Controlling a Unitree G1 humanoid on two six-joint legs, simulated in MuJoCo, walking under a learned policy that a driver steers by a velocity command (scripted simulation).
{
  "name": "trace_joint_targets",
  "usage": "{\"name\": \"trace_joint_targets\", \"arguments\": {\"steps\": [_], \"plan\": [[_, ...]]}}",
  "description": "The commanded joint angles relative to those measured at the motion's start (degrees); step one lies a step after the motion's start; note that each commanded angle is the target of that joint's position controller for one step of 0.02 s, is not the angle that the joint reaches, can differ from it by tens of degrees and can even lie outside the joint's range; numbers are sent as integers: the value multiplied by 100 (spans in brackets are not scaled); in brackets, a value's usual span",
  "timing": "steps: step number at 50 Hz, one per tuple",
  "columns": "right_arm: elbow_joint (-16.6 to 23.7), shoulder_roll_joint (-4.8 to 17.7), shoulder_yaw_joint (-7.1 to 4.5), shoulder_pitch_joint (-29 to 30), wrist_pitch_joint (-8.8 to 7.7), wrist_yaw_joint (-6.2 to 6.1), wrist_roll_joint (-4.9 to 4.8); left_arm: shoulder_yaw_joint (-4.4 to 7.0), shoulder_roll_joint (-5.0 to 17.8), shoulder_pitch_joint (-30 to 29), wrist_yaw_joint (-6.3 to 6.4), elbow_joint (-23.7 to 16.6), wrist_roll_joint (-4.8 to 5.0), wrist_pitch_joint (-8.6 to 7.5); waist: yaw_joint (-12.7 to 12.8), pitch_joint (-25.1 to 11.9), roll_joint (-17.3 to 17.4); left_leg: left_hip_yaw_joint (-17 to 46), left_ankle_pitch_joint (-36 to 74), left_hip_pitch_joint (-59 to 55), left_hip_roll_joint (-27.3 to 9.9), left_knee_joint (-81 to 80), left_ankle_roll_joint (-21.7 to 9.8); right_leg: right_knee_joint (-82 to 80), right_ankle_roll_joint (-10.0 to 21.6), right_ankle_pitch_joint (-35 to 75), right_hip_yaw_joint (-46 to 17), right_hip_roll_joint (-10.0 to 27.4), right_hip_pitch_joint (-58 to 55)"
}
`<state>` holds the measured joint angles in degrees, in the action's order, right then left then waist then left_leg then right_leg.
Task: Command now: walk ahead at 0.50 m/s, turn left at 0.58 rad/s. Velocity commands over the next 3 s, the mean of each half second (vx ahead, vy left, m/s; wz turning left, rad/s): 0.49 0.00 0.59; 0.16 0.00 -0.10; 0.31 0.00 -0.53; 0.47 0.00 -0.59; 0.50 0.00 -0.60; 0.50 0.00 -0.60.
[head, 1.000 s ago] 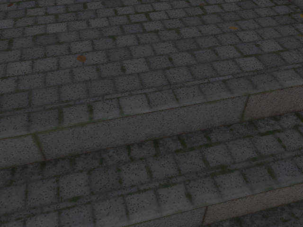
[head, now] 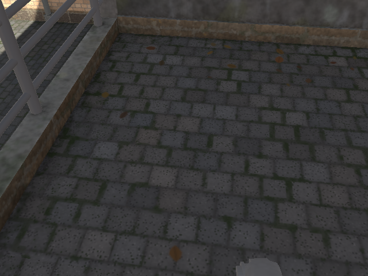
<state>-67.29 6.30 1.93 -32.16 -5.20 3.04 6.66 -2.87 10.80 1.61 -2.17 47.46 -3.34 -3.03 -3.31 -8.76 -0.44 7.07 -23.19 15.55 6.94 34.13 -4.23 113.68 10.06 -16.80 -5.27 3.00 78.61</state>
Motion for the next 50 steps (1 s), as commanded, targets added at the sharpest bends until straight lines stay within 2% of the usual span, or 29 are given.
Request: {"name": "trace_joint_targets", "arguments": {"steps": [1,2,3,5,6,7,8,9,10,11,13,15,17,19,21,24,29,33,35,36,37,38,39,40,42,44,46,48,50], "plan": [[687,722,-73,767,-134,198,-165,-139,165,-2000,113,-1242,10,63,258,596,-10,1177,459,2370,-1084,-2434,-852,-2992,-283,-761,807,331,-2419],[923,868,-63,941,-185,290,-369,-228,-99,-2156,81,-1364,59,162,308,742,437,1435,253,3665,-1265,-2961,-981,-3151,-641,-980,907,247,-4038],[1129,1176,-104,1015,-231,296,-553,-208,-170,-1746,-36,-1298,64,198,543,683,815,1503,1807,3484,-1589,-2924,-1221,-2702,-863,-723,1440,-56,-4552],[1328,1688,-286,974,-371,257,-679,41,480,-1051,-93,-984,18,208,823,286,720,1136,6299,776,-1755,-1908,-961,-4353,-718,-819,1556,-632,-4130],[1347,1803,-415,819,-433,293,-590,246,965,-287,-16,-778,124,35,859,-268,851,880,7896,-143,-1562,-818,-614,-4871,-417,-242,1069,-599,-4769],[1426,1055,-337,434,-469,284,-425,264,987,962,43,-477,46,-105,997,-1684,-337,754,6605,1362,-843,1255,-296,-5478,503,1360,-1003,287,-7360],[1498,376,-197,187,-414,314,-263,331,1378,2373,104,-103,-1,-120,1276,-2671,-2075,775,1165,3286,167,3386,-62,-7708,1458,255,-4466,1749,-9190],[1474,685,-372,1023,-259,338,-437,350,1458,2828,180,32,-4,-210,1671,-1347,-2017,1183,1361,4443,19,6282,-77,-8654,1126,-2256,-5588,1858,-8032],[1393,693,-407,1388,-252,275,-445,383,1496,2336,192,278,109,-311,1384,-48,-1530,793,1939,4997,-338,6978,-167,-8672,705,-3667,-4624,1610,-6728],[1303,662,-386,1291,-218,184,-427,328,1088,1627,164,380,142,-307,881,247,-888,444,2163,4718,-547,7248,-261,-8492,656,-2827,-3542,1639,-5935],[1433,407,-281,1728,-90,144,-307,77,-275,1244,193,727,92,-171,424,90,271,358,2123,4439,-846,7165,-518,-8413,437,-1088,-2283,1643,-5622],[1541,256,-212,2137,25,170,-339,13,-718,885,354,828,107,-209,126,328,-68,403,1767,4533,-977,7123,-734,-8853,271,-390,-1604,1440,-5411],[1759,436,-198,2507,-61,274,-444,40,-616,877,387,1013,-76,-321,-63,363,161,261,2229,4527,-1056,6305,-907,-9267,-145,105,-375,1135,-5405],[1965,702,-258,3127,-100,431,-462,148,-198,674,303,874,-137,-388,117,394,5,-237,2229,3829,-1119,5123,-712,-9969,-197,560,729,905,-5326],[1966,815,-326,3265,-102,546,-473,66,-149,1035,339,950,-267,-467,194,474,-243,-176,2547,4050,-1153,5174,-561,-10141,-160,1403,1060,1012,-5943],[2062,662,-339,3528,-159,491,-538,44,111,1899,315,1168,-378,-494,395,335,23,-183,3024,4491,-1079,3940,-447,-10006,-266,3464,1594,1106,-7550],[2453,580,-386,4400,28,402,-537,200,480,2550,94,1318,-62,-537,503,885,-444,-1006,2269,2687,-989,1580,-30,-10108,-214,4877,1836,1036,-7492],[2420,746,-535,4441,97,106,-365,429,674,2541,48,1297,277,-469,319,850,-602,-1041,1977,2305,-739,-391,107,-9346,-294,6099,1382,1139,-8884],[2177,999,-645,4015,-13,-118,-513,508,555,2539,-23,1228,323,-341,220,390,-562,-1147,3634,597,-653,-1100,-286,-8833,-440,6372,1319,992,-8403],[2061,1423,-758,3487,-74,-258,-483,486,221,2655,6,972,274,-338,336,-592,-180,-827,5848,-1430,-1116,7,-871,-8206,-741,5325,1420,675,-7311],[1937,1491,-724,2499,-57,-316,-410,319,-222,3158,116,744,311,-393,236,-1910,760,437,7059,-3841,-2485,185,-1862,-6919,-1241,2388,1274,234,-5677],[1642,1451,-801,1199,19,-419,-361,393,-77,2321,102,491,223,-335,-345,-2155,1262,1701,6949,-4290,-3321,-774,-2316,-5052,-1449,-2303,1183,-566,-4779],[1580,1797,-1043,1151,-79,-592,-288,469,-99,1704,28,189,131,-263,-420,-1405,929,1295,5902,-3368,-3110,-1043,-1880,-3660,-1251,-2487,411,-239,-4278],[1714,1900,-1186,1934,-162,-671,-428,624,230,1585,53,300,32,-266,-144,-273,655,495,4961,-1784,-2773,-1419,-1446,-3382,-1168,-2058,202,106,-4128],[2010,945,-935,3032,-149,-623,-637,636,-63,2111,154,438,-55,-248,476,139,451,-181,4161,-244,-2566,-1942,-1254,-3759,-1107,-1629,218,299,-4867],[2111,808,-885,3128,-160,-596,-529,605,-309,1935,79,279,58,-226,637,7,312,-595,4266,186,-2404,-2203,-1183,-3762,-1241,-1278,407,257,-5257],[2311,1012,-966,3436,-210,-620,-425,602,-265,1917,-37,234,185,-224,741,-58,204,-1178,4172,397,-2177,-2243,-986,-4489,-1404,-782,567,257,-5600],[2368,1378,-1094,3381,-238,-629,-471,637,-72,1697,-84,128,100,-225,685,141,356,-1341,4275,407,-2238,-2293,-981,-5490,-1522,-599,744,308,-5694],[2256,1363,-1122,3117,-226,-633,-455,633,71,1446,-37,59,125,-214,506,249,446,-1067,3582,-71,-2579,-2404,-985,-6347,-1429,-384,492,515,-5541]]}}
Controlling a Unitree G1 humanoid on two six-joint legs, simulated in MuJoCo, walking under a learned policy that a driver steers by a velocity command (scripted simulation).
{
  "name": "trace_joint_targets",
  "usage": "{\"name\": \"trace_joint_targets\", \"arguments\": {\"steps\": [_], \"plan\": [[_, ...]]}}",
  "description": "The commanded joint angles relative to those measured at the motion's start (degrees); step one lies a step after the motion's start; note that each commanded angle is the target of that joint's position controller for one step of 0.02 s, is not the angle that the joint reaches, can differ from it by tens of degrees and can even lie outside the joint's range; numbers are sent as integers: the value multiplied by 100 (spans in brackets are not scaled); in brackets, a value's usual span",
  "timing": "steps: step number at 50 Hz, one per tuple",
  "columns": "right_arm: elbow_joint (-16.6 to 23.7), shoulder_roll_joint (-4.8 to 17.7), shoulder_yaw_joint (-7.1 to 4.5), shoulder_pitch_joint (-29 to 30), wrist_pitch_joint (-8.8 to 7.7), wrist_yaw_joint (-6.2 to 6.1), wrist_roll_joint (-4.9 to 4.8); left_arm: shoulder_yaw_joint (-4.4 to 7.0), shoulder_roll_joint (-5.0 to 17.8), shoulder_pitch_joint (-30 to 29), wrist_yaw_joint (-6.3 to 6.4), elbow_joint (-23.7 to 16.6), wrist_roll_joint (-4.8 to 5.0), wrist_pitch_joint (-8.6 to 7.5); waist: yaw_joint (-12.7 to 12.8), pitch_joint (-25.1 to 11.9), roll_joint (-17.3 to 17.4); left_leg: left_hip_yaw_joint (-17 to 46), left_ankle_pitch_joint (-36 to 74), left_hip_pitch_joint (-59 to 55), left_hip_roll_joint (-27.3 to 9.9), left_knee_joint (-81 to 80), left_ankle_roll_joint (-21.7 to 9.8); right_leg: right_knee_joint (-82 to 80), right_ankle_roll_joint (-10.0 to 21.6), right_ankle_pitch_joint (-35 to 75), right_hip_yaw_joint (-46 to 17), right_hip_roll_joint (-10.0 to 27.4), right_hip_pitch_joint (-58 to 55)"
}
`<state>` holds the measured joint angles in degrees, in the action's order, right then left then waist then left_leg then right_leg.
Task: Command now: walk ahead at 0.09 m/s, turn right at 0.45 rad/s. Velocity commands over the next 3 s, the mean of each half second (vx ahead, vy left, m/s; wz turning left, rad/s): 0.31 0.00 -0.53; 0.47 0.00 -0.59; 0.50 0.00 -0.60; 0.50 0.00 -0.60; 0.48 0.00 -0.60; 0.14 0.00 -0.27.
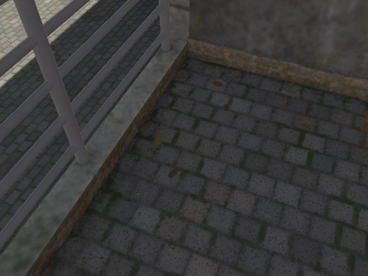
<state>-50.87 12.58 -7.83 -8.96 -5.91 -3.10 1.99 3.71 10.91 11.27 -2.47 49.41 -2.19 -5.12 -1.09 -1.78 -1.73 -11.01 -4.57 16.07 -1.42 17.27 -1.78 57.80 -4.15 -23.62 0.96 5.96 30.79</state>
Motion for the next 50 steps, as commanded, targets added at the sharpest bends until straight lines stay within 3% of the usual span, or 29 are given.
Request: {"name": "trace_joint_targets", "arguments": {"steps": [1,3,6,7,8,9,10,11,12,13,15,18,22,28,29,30,31,32,33,34,35,36,37,38,39,41,44,47,50], "plan": [[591,795,-176,628,-157,18,29,-18,161,574,14,-107,12,0,245,-405,598,970,967,-274,-1929,-863,-1278,-999,100,387,-262,262,-741],[586,684,-126,636,-155,87,4,70,374,654,92,-59,-9,-21,270,-276,659,1166,-894,-430,-2081,-990,-1176,-1349,410,490,-317,205,-783],[663,595,-14,1031,-103,168,-44,232,559,839,35,16,41,-163,470,-219,479,786,-2208,-108,-1748,-489,-836,-2396,979,1173,79,-200,-1768],[595,387,70,888,-59,157,-30,333,693,1032,63,83,45,-286,506,-311,194,580,-2301,-13,-1492,62,-661,-2894,1189,1120,-50,-260,-2242],[658,-32,193,715,-3,131,69,447,999,1085,142,96,2,-421,408,-372,-720,-111,-2190,341,-759,1525,-221,-3732,1795,1377,-1131,400,-2652],[1124,-120,269,1078,-78,155,71,504,1399,1211,153,-65,134,-520,622,-314,-1662,431,-2848,2096,204,2426,149,-4691,2767,496,-3626,1362,-3310],[1017,109,251,1466,-27,281,23,449,1045,1155,175,91,-47,-571,829,225,-1125,1415,-2388,2883,89,2981,36,-5023,2332,-894,-3592,1152,-3343],[1029,329,185,1443,13,267,10,423,971,792,159,54,7,-550,601,344,-941,1520,-2074,3135,71,3512,13,-4967,2106,-687,-3263,1064,-3264],[868,524,114,1202,24,222,23,369,790,769,157,67,49,-476,496,188,-600,1606,-1738,3062,-6,3872,32,-4868,1994,-197,-2950,919,-3339],[820,297,186,1136,-27,189,103,281,617,867,130,175,65,-404,402,161,-542,1646,-1410,2974,-31,4056,12,-4780,1905,258,-2735,858,-3251],[775,7,290,1116,-74,196,102,162,331,905,77,178,-55,-263,242,252,-316,1565,-587,2802,-55,4011,102,-4797,1792,927,-2287,708,-2981],[663,-55,309,1110,-48,251,85,130,321,1404,-15,348,-108,-230,286,295,-425,1411,-3,2663,-39,3542,290,-4737,1894,1350,-2019,514,-2870],[716,-168,371,1562,33,295,81,115,415,1692,-117,492,-52,-242,422,463,-366,1245,258,2163,-110,2507,360,-4589,1995,1878,-2006,455,-2511],[1009,-185,388,2380,81,334,118,121,393,2516,-126,979,-68,-177,712,604,-409,983,-529,1987,-28,1379,73,-4228,2116,3187,-2510,736,-3345],[1088,647,189,2441,-173,197,-729,246,798,1590,266,448,620,-25,617,672,-342,988,-519,1596,467,836,138,-3879,1623,3962,-2547,178,-3097],[943,603,174,1911,-286,172,-717,273,995,1282,409,362,601,73,245,272,-568,1007,-46,677,584,558,116,-3573,1465,4813,-2460,72,-2923],[739,716,108,1139,-333,132,-569,289,954,1097,448,270,506,109,-64,-199,-747,1171,325,-549,378,595,-33,-3097,1274,5279,-2269,-104,-2483],[538,998,-4,22,-300,80,-446,271,778,630,434,37,383,89,-626,-827,-585,1643,447,-2115,-261,889,-341,-2107,1059,4901,-2070,-321,-1568],[411,1344,-81,-1071,-155,2,-368,195,400,555,425,-132,221,35,-899,-1624,296,2612,348,-3568,-1321,952,-562,-513,814,2297,-1474,-908,-593],[259,1295,-31,-1190,-100,70,-262,53,-163,1344,452,-228,397,1,-460,-1838,2259,4844,-237,-4339,-2489,232,-1436,788,606,-1136,-1147,-1300,1033],[374,752,74,-768,-32,57,-277,153,360,1310,458,-128,508,4,-399,-1087,1673,4895,-1465,-3609,-2337,-52,-1347,1603,622,-898,-1114,-660,1585],[418,445,154,-393,12,47,-332,222,610,790,429,-268,501,29,-385,-332,1087,3996,-1836,-2679,-2122,-219,-1110,1835,651,-347,-874,-391,1742],[426,384,215,-30,32,78,-312,249,551,616,422,-356,481,76,-170,51,639,3360,-1632,-1820,-1872,-461,-985,1845,669,-12,-672,-193,1508],[383,369,237,155,22,109,-260,275,465,615,424,-404,432,120,-18,262,642,2959,-1393,-1268,-1738,-644,-938,1688,664,146,-655,-31,1329],[309,362,264,278,18,122,-209,271,350,666,416,-467,444,181,136,369,756,2512,-1164,-821,-1615,-836,-852,1566,651,165,-659,131,1092],[212,475,237,333,1,154,-195,229,258,500,409,-657,451,266,203,480,734,1881,-691,-387,-1522,-1061,-874,1130,572,325,-546,262,991],[193,931,132,413,-19,157,-149,181,396,76,284,-928,346,292,256,330,552,1099,84,-251,-1439,-1071,-909,42,485,1306,-446,365,708],[233,1151,91,371,-7,160,-239,140,567,-335,128,-1050,351,290,152,232,518,506,202,-264,-1296,-921,-677,-1015,541,1931,-150,234,81],[134,1381,44,3,79,203,-352,160,788,-769,44,-1259,355,376,-18,374,412,431,19,-910,-1528,-681,-564,-1571,694,1510,76,78,138]]}}
Over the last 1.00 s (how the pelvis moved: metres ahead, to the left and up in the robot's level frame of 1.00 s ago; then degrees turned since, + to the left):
0.41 0.00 0.18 11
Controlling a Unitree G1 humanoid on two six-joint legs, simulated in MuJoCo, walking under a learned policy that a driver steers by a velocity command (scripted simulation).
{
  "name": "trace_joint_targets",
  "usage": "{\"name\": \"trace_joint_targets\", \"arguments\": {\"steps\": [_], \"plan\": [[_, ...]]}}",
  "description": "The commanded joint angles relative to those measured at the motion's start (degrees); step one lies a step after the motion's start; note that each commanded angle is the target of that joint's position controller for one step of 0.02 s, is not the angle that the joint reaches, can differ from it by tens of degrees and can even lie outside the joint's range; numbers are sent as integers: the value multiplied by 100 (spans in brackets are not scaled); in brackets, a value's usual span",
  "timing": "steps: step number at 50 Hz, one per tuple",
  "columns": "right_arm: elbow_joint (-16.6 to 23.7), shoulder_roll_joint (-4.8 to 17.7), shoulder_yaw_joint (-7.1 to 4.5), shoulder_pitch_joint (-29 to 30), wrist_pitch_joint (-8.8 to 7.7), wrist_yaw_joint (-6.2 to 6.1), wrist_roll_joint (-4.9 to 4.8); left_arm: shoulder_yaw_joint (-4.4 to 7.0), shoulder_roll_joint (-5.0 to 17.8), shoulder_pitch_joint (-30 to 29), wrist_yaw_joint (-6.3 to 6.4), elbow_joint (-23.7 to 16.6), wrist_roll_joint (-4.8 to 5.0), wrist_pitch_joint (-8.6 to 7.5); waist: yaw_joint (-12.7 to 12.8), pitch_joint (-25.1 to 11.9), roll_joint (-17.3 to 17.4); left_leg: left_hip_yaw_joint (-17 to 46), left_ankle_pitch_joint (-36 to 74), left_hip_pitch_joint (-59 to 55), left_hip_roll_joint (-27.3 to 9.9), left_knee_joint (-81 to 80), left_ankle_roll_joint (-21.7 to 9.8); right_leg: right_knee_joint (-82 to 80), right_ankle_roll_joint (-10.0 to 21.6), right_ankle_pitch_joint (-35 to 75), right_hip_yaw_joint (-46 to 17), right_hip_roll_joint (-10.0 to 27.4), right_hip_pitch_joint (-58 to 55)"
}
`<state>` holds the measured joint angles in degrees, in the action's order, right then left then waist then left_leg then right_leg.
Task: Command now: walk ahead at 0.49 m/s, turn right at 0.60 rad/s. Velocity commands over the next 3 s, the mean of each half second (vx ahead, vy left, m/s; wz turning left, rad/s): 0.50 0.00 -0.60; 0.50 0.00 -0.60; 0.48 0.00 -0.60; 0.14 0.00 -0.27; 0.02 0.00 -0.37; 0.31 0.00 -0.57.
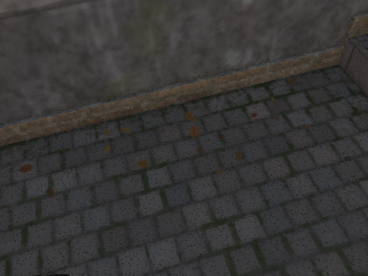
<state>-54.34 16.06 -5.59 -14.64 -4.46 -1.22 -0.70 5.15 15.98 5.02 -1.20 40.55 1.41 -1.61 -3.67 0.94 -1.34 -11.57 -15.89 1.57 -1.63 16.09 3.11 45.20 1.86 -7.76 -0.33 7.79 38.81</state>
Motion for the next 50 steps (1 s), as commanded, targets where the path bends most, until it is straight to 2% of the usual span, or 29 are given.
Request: {"name": "trace_joint_targets", "arguments": {"steps": [1,3,4,5,6,7,8,9,11,13,16,19,24,27,28,29,30,31,32,33,34,35,36,38,39,40,46,47,50], "plan": [[448,1121,-203,478,-15,29,-112,33,330,-171,-91,-440,-20,50,264,120,376,445,1335,367,-1568,-328,-1012,-494,186,-347,314,-214,-772],[439,1114,-181,525,83,44,-140,221,618,720,-79,-227,-54,79,778,-361,246,10,3076,399,-1321,1233,-793,-1057,460,-321,754,-778,-2156],[462,865,-84,408,110,45,-14,461,1083,1894,2,91,-16,99,1226,-910,-152,-191,3066,1232,-1026,2951,-548,-1111,734,-205,430,-861,-3775],[827,226,133,225,24,80,238,601,1918,2144,77,77,43,79,862,-1059,-1869,-125,-768,3796,-100,5335,-111,-1889,1640,-809,-2657,667,-5361],[964,384,172,530,-218,141,64,456,1648,2262,32,-186,6,-31,1054,-2067,-1644,1323,-1678,4644,283,6369,-191,-2966,2152,-1511,-4722,1193,-5967],[1049,682,104,904,-348,218,-168,337,1268,2093,15,-179,-61,-124,1092,-1606,-1032,1500,-1252,5265,10,6609,-353,-2993,1909,-1315,-4207,1156,-5848],[1023,634,146,947,-418,227,-132,283,1091,1830,37,-225,-56,-167,949,-1301,-627,1538,-796,5127,-257,6234,-487,-2860,1699,-984,-3543,981,-5200],[948,654,132,954,-419,180,0,214,921,1326,54,-325,-63,-170,697,-998,-114,1573,-423,4646,-476,5722,-481,-2829,1512,-480,-2990,794,-4347],[930,725,71,824,-258,174,28,112,724,844,84,-472,-149,-196,319,-727,-152,1639,-137,3830,-628,5030,-462,-3076,1373,190,-2444,545,-3279],[974,619,80,888,-138,169,97,129,776,911,121,-470,-87,-249,271,-582,-10,1551,215,3727,-496,4448,-328,-3229,1394,645,-2099,390,-3005],[1165,433,140,1493,-110,156,166,179,882,1215,221,-347,-34,-261,411,-285,-2,1524,1269,3799,-286,3186,-133,-3311,1277,801,-1666,145,-2883],[1301,337,194,2005,-136,203,93,187,835,1425,256,-247,-31,-251,596,-85,-285,1497,2103,3446,-62,2095,-118,-3304,1095,407,-1481,-55,-2700],[1567,469,179,2460,-231,265,30,201,788,1795,234,-46,-1,-222,787,31,-397,1555,1983,3155,99,1366,-222,-2818,990,210,-1886,48,-3047],[1494,718,87,2179,-356,271,-20,227,847,1677,320,-68,-22,-132,587,-22,-658,1537,1267,2639,181,1127,-332,-2366,874,477,-2295,128,-3309],[1365,786,30,1741,-393,256,-4,208,801,1561,328,-118,-21,-100,355,-203,-721,1403,1187,2042,283,913,-436,-2007,780,997,-2274,-34,-3295],[1211,922,-53,1054,-423,247,82,141,600,1435,308,-194,-35,-99,34,-705,-609,1501,1364,929,95,949,-647,-1204,605,1486,-2041,-356,-3038],[1121,1265,-139,-20,-416,212,166,21,356,1281,285,-383,-174,-113,-417,-1575,-32,2464,1013,-737,-897,1097,-1015,463,367,660,-1584,-733,-2133],[968,1609,-213,-407,-336,234,222,-71,0,2270,267,-502,16,-171,103,-2233,2142,5302,58,-2540,-2213,480,-2025,2298,-49,-2542,-1071,-1473,-4],[1068,1079,-109,-192,-281,249,97,29,682,2266,301,-314,111,-184,-17,-1828,1562,5665,-987,-2351,-2268,154,-1948,3079,-119,-2495,-1186,-1012,739],[1174,710,-14,81,-221,200,77,107,989,1593,299,-384,77,-158,-166,-1072,981,4631,-891,-1599,-2024,88,-1666,3197,-148,-1948,-1019,-776,901],[1183,613,33,359,-153,174,99,122,965,1321,309,-444,42,-128,-40,-671,582,3792,-245,-791,-1746,28,-1465,3044,-144,-1476,-847,-515,640],[1130,500,72,490,-115,160,130,128,881,1079,291,-538,-33,-124,52,-335,544,3286,285,-180,-1505,-116,-1383,2780,-130,-1222,-806,-362,483],[1056,524,84,527,-130,116,174,123,786,1096,264,-627,-33,-90,211,-174,711,2886,539,247,-1367,-296,-1308,2566,-97,-1109,-793,-175,226],[945,517,76,510,-203,89,71,43,488,1080,231,-753,45,-21,281,-84,758,2419,835,502,-1322,-544,-1347,2163,-66,-1061,-665,-57,167],[862,617,52,411,-207,90,102,15,440,954,212,-848,8,-15,256,-56,599,2267,1077,531,-1383,-652,-1402,2058,-84,-1027,-638,-8,274],[819,693,29,403,-216,72,55,-12,376,878,200,-938,20,-12,287,-40,561,2114,1242,478,-1436,-694,-1441,1801,-99,-875,-625,21,420],[657,940,17,155,-130,76,46,-123,285,58,-14,-1205,-15,-88,12,76,414,889,1901,196,-1186,-667,-1209,131,-101,690,-174,-112,277],[678,1141,-20,103,-105,89,127,-155,246,-220,-58,-1270,-46,-87,-100,187,390,749,2109,192,-1214,-649,-1180,-140,-95,780,-36,-153,180],[590,1268,-29,-154,13,125,5,-143,333,-521,-165,-1434,-2,-40,-180,309,507,508,2520,-290,-1352,-470,-1093,-665,9,468,227,-309,41]]}}
Over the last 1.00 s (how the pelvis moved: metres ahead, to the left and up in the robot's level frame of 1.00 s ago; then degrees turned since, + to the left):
0.32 -0.17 -0.01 -36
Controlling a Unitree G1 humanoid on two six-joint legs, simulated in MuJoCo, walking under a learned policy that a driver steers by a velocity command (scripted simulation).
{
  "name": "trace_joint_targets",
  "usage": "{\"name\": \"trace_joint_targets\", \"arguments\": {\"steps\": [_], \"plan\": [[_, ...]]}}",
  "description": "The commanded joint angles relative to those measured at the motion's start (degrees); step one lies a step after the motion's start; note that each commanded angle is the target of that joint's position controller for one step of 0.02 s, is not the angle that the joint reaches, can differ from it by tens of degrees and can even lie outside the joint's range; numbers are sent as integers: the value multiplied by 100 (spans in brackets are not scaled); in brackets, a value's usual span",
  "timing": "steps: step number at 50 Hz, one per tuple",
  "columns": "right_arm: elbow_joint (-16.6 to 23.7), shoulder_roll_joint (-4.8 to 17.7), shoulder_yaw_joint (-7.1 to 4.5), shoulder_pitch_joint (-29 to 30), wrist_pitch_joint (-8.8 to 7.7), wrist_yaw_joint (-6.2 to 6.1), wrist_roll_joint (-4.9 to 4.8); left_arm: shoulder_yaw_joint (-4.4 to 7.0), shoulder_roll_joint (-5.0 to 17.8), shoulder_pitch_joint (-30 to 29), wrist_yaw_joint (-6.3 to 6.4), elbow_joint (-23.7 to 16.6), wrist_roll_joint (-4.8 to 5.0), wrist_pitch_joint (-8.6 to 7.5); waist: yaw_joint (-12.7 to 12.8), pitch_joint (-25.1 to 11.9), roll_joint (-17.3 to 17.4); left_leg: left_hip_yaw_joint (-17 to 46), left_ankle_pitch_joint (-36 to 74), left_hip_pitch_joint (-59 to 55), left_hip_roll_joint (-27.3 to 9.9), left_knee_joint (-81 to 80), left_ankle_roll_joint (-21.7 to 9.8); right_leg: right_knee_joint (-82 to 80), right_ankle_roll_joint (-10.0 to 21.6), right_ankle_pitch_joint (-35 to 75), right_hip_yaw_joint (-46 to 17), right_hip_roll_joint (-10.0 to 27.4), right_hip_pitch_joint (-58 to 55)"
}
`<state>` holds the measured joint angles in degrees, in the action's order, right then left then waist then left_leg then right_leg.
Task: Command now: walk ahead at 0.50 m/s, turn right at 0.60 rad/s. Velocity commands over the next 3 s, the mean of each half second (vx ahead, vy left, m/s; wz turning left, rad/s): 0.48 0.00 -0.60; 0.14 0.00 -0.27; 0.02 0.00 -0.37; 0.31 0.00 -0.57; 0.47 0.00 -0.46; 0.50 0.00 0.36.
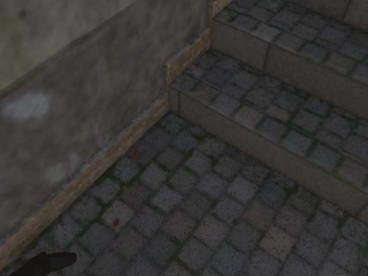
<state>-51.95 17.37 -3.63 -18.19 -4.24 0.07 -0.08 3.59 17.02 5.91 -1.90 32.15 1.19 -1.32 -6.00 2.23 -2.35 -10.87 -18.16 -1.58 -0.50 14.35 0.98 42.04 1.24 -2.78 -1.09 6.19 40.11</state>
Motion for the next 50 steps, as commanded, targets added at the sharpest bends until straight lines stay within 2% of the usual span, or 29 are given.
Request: {"name": "trace_joint_targets", "arguments": {"steps": [1,3,4,5,6,7,8,9,10,12,15,21,22,24,26,27,28,29,30,31,32,34,37,43,46,47,48,49,50], "plan": [[327,1213,-237,167,32,-28,-63,41,301,-595,-136,-635,8,-80,133,145,702,293,3358,-126,-1500,-81,-822,-479,155,-262,396,-240,-266],[347,1421,-296,76,113,-109,-41,183,589,-251,-188,-626,-29,-105,470,-199,881,89,5269,-292,-1518,959,-685,-652,390,-878,721,-697,-1070],[361,1398,-279,98,167,-157,-49,299,761,511,-191,-398,-54,-118,903,-616,807,-43,5844,-71,-1447,1989,-588,-970,574,-745,845,-983,-2082],[421,1258,-212,49,155,-186,24,488,1085,1516,-106,-104,-30,-83,1415,-1118,589,-99,5159,903,-1260,3386,-377,-1085,802,-397,508,-1009,-3755],[723,548,10,-210,54,-114,266,607,1709,1788,45,-18,9,-19,1125,-1540,-880,-129,697,3306,-546,5467,-64,-1089,1452,-372,-1888,402,-5687],[944,590,102,-72,-185,-12,187,538,1769,1745,62,-317,-47,-95,1110,-2685,-1129,1175,-1570,4486,236,6826,35,-2081,2422,-842,-4713,1370,-6525],[1099,1041,-29,605,-309,60,-42,414,1378,1728,46,-269,-131,-169,1366,-2313,-556,1633,-1001,5065,-79,7018,16,-2277,2119,-727,-4078,1176,-6322],[1195,1008,5,765,-383,68,-61,377,1247,1460,49,-276,-106,-216,1186,-1605,-321,1572,-545,5056,-299,6558,-58,-2279,1889,-308,-3252,973,-5444],[1103,949,22,694,-374,14,51,326,1093,1036,62,-316,-75,-223,878,-1198,229,1558,-212,4681,-541,6044,-10,-2301,1683,138,-2670,729,-4514],[1145,1017,-25,533,-229,-12,97,217,891,655,73,-349,-108,-206,515,-861,44,1536,-63,3911,-704,5468,70,-2555,1632,834,-2112,464,-3377],[1252,792,47,555,-72,-31,133,212,927,605,160,-189,-75,-215,347,-650,-73,1392,161,3647,-597,4824,291,-2741,1661,1028,-1781,233,-2632],[1581,561,183,1717,-132,80,53,257,1112,976,233,63,-60,-96,818,-229,-215,1284,1666,3041,-66,2231,373,-2481,1283,-172,-1618,-206,-2333],[1442,309,245,1370,129,123,333,287,1202,1211,106,292,-375,-88,850,-530,-549,941,1883,2841,-106,2288,260,-2348,1117,371,-1522,-281,-2671],[1564,540,166,1425,191,87,264,293,1052,1357,33,351,-357,-73,901,-424,-577,1019,1571,2644,-2,2058,124,-1823,937,1328,-1754,-216,-2813],[1499,707,87,1013,157,18,251,290,1026,1159,65,352,-328,-66,618,-391,-622,1110,1139,2069,57,1657,-11,-1263,751,1245,-2128,-228,-2720],[1372,827,33,574,78,-48,290,252,912,1058,102,365,-271,-101,347,-507,-478,1180,1127,1489,-100,1193,-121,-682,624,1182,-1932,-498,-2640],[1392,1155,-38,-7,20,-139,428,144,540,1063,140,242,-159,-146,105,-996,375,2271,774,523,-1240,887,-408,607,406,137,-1501,-868,-2242],[1448,1811,-168,-23,101,-213,402,95,295,1809,176,175,-137,-130,528,-1267,1762,4535,1816,-361,-2627,340,-1170,1783,184,-3293,-814,-1826,-921],[1326,1453,-136,1,186,-182,170,126,648,2014,231,444,-357,-24,622,-1245,1524,5242,1747,-150,-2772,258,-1580,2375,169,-3515,-864,-1465,-593],[1378,928,-4,208,208,-160,86,171,791,1703,213,582,-381,40,605,-858,945,4395,1684,212,-2402,280,-1501,2453,154,-3172,-911,-1305,-689],[1342,664,60,405,229,-144,66,177,787,1458,168,651,-346,66,585,-703,783,3550,1982,472,-2029,353,-1341,2283,117,-2953,-773,-1171,-902],[1269,487,134,566,223,-173,62,133,639,1300,73,728,-396,147,611,-593,1242,2432,3432,782,-1507,440,-1081,1902,-25,-2600,-712,-1141,-1306],[1099,502,135,393,238,-194,21,31,385,1312,49,909,-378,181,649,-791,1191,1804,4695,834,-1414,598,-1116,1370,-158,-2429,-557,-1238,-1743],[906,525,159,312,451,-224,26,-192,158,822,83,1160,-333,243,522,-606,1453,1601,2767,1310,-1209,468,-1009,-808,-154,-1758,44,-956,-2815],[814,368,222,296,474,-247,-16,-238,258,733,189,1331,-410,125,705,-341,818,1626,1399,2048,-1039,731,-516,-2413,7,-653,-334,-666,-3904],[874,179,278,260,408,-209,-1,-217,532,743,278,1324,-470,77,655,-382,178,1422,1120,2250,-832,1153,-253,-2705,133,-292,-1288,191,-4107],[770,97,280,-178,421,-173,2,-160,841,220,303,1311,-348,121,225,-182,-453,973,-83,1563,-294,997,-107,-2722,516,-416,-1769,657,-2804],[663,469,217,-45,344,-261,307,-179,572,-201,289,1225,-107,140,216,-186,-486,971,19,1041,-332,1004,94,-2409,631,-1624,-1253,106,-2357],[658,604,170,178,305,-279,285,-238,329,-233,266,1239,-161,139,384,-34,-430,844,150,1225,-245,1079,153,-2306,446,-1805,-1037,-191,-2371]]}}
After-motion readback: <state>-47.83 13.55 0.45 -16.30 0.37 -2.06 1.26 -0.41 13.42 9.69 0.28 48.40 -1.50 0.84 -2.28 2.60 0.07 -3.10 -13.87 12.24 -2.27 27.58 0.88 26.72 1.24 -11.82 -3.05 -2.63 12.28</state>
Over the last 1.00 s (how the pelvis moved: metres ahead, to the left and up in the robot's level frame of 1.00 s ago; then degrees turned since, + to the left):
0.52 -0.14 0.00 -35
